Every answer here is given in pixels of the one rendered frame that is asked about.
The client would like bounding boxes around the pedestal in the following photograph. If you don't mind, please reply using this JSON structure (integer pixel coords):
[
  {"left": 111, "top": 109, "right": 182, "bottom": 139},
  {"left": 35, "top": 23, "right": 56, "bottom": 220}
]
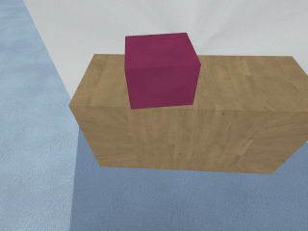
[{"left": 68, "top": 54, "right": 308, "bottom": 174}]

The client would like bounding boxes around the carton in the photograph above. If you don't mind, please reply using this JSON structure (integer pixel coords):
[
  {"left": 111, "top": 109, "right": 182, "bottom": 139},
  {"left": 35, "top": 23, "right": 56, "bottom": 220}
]
[{"left": 124, "top": 33, "right": 201, "bottom": 110}]

